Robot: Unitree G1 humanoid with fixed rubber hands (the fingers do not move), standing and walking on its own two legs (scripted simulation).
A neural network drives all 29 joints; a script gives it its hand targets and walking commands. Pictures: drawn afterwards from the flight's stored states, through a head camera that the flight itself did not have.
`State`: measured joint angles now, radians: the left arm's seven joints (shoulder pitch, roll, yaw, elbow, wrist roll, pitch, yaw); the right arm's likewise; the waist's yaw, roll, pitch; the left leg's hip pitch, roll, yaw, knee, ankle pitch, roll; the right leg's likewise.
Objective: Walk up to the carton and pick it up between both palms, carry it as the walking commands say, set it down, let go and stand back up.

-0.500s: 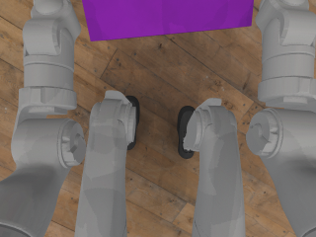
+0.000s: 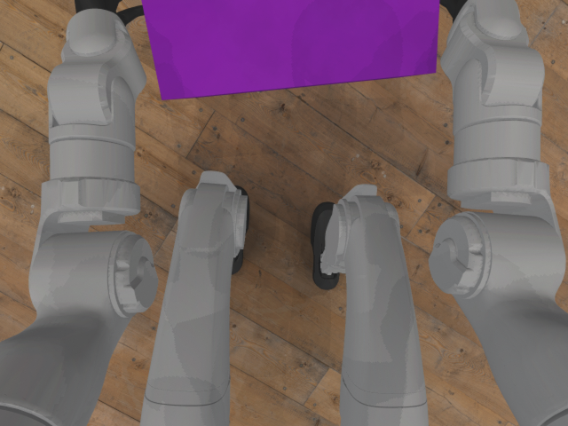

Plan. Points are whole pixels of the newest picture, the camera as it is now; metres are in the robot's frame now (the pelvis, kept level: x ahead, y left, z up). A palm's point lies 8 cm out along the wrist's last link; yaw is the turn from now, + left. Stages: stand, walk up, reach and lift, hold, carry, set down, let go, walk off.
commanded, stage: reach and lift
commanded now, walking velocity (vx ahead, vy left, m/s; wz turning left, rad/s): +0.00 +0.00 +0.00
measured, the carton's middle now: (290, 20) +0.54 +0.02 -0.16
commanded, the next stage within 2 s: none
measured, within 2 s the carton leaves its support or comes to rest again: neither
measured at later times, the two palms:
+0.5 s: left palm (67, 8) +0.48 +0.21 -0.02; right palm out of the picture +0.52 -0.16 +0.00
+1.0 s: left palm out of the picture +0.46 +0.20 +0.07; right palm out of the picture +0.50 -0.17 +0.09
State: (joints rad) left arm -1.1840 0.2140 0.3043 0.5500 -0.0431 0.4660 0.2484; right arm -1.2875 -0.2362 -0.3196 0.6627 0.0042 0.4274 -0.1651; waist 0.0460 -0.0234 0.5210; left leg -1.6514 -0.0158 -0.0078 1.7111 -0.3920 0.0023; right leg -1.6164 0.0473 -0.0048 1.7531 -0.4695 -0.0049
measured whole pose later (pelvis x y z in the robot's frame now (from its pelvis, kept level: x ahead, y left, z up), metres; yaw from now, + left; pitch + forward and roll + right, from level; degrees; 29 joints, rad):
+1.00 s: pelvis +0.04 +0.00 +0.12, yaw -1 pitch +19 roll +0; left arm -0.82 0.10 0.29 0.61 0.01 0.47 0.23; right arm -0.93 -0.13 -0.31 0.73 -0.04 0.42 -0.16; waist 0.04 -0.04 0.15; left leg -1.28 -0.01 0.00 1.30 -0.34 0.01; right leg -1.26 0.06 0.03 1.34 -0.40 0.00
